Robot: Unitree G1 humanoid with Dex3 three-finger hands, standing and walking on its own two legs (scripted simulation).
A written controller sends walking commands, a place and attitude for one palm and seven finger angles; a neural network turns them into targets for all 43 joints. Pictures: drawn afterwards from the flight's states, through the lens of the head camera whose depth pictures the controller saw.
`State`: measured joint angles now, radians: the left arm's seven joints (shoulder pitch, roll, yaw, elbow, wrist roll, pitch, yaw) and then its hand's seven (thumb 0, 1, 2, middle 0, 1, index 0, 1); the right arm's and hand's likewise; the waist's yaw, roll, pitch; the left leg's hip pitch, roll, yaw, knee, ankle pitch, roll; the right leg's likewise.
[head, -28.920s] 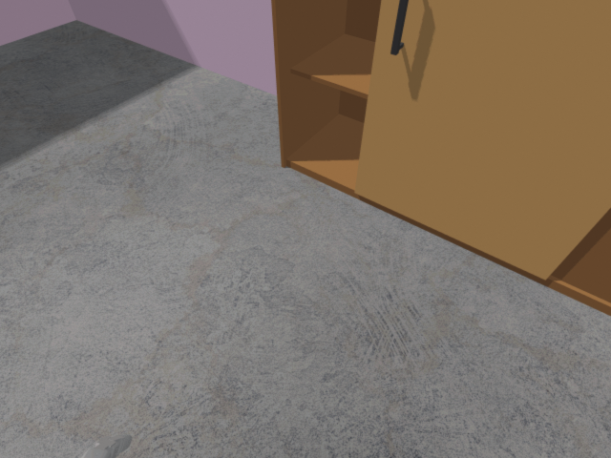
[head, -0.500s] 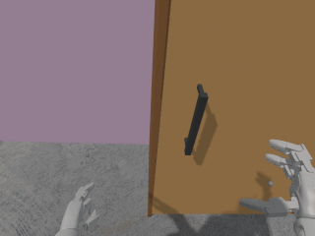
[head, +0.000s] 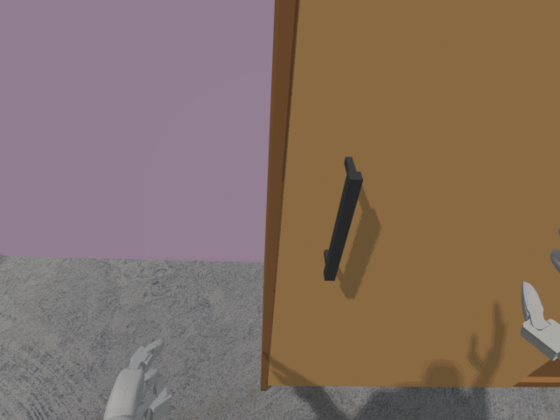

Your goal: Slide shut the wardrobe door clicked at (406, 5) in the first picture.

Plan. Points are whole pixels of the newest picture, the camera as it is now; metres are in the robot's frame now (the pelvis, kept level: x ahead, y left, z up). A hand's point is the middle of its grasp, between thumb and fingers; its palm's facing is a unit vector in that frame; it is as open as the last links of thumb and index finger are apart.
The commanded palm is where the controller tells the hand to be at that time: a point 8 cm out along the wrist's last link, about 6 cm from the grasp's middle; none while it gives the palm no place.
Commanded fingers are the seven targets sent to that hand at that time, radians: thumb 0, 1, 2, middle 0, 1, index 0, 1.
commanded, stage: draw the hand back to the body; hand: right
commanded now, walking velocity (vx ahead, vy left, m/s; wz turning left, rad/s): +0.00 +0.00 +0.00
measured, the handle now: (338, 224) +0.40 -0.10 +0.08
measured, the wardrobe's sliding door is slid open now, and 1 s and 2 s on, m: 0.00 0.00 0.00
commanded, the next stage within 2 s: step back with the hand held close in 0.36 s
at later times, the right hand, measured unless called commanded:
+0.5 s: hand (532, 321) +0.18 -0.26 +0.16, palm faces +0.49 +0.80 -0.35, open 7.4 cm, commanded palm +0.14 -0.29 +0.18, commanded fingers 0.00 -0.90 -0.90 0.20 0.30 0.20 0.30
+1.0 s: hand out of the picture +0.14 -0.29 +0.17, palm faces +0.46 +0.77 -0.44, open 7.4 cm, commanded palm +0.08 -0.32 +0.18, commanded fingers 0.00 -0.90 -0.90 0.20 0.30 0.20 0.30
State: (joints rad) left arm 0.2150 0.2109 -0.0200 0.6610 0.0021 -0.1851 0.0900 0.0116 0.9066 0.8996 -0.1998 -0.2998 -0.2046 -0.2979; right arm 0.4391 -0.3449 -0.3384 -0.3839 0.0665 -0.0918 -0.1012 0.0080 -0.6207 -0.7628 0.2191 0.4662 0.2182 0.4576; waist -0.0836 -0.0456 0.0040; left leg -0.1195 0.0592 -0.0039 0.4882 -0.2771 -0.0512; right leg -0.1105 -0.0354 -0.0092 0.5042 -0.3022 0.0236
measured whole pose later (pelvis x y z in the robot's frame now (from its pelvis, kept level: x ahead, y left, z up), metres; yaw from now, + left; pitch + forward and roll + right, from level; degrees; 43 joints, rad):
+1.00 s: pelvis -0.06 -0.02 -0.01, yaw +1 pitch -1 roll +1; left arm 0.21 0.18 -0.01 0.56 0.01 -0.09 0.08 0.01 0.91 0.90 -0.20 -0.30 -0.20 -0.30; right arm 0.51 -0.42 -0.46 -0.52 0.04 -0.24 -0.14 0.02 -0.89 -0.89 0.21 0.31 0.21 0.30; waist -0.04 0.03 0.03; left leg -0.33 0.07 -0.03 0.54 -0.20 -0.07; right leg -0.35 -0.02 -0.03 0.63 -0.26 -0.02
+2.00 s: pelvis -0.24 -0.04 -0.01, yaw +2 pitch +2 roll +2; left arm 0.30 0.23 0.00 0.67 0.00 -0.13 0.09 0.01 0.91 0.90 -0.20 -0.30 -0.21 -0.30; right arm 0.55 -0.42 -0.41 -0.48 0.06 -0.21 -0.14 0.01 -0.89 -0.89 0.21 0.31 0.21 0.30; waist 0.00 0.01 -0.10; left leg -0.19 -0.01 0.01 0.51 -0.34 -0.02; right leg -0.35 -0.01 0.00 0.60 -0.28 -0.01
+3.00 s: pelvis -0.29 -0.07 +0.00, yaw +0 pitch +0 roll +1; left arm 0.19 0.24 0.00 0.71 0.00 -0.13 0.02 0.01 0.91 0.90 -0.20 -0.30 -0.21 -0.30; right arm 0.40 -0.39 -0.29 -0.19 0.00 -0.16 -0.07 0.01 -0.89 -0.90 0.21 0.31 0.21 0.30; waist -0.03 -0.02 -0.01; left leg -0.26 0.05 0.06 0.54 -0.27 -0.03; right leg -0.33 -0.02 -0.06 0.56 -0.23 -0.02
